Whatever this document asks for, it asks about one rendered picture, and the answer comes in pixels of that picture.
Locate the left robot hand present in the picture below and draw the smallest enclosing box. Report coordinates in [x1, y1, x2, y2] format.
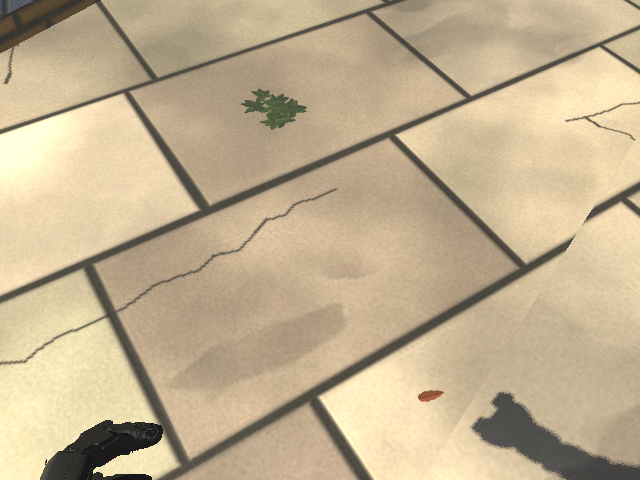
[40, 420, 163, 480]

